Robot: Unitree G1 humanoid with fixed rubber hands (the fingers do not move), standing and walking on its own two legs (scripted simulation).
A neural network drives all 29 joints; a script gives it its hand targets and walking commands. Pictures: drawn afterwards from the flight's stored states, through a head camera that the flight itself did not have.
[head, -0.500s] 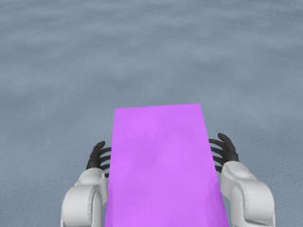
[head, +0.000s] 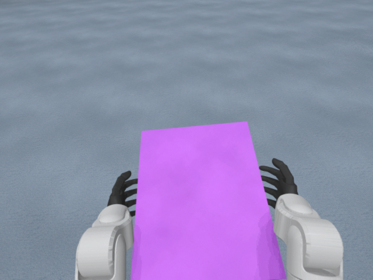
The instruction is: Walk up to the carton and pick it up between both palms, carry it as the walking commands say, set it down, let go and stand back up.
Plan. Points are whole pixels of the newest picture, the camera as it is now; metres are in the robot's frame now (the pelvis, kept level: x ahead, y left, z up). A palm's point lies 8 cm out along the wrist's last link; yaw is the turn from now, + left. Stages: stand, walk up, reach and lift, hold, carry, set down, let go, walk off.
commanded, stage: carry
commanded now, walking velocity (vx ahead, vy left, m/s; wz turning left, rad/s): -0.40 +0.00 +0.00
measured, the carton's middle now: (200, 207) +0.29 -0.01 +0.03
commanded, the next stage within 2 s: none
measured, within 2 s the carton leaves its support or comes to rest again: neither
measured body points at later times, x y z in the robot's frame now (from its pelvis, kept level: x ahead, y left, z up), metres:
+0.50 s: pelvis -0.11 +0.10 -0.01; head -0.09 +0.11 +0.44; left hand +0.15 +0.27 +0.08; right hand +0.18 -0.04 +0.09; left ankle +0.05 +0.17 -0.73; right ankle -0.18 -0.01 -0.69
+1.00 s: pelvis -0.36 +0.12 -0.01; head -0.36 +0.13 +0.44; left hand -0.11 +0.30 +0.07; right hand -0.07 -0.01 +0.10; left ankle -0.37 +0.25 -0.73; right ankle -0.26 -0.01 -0.70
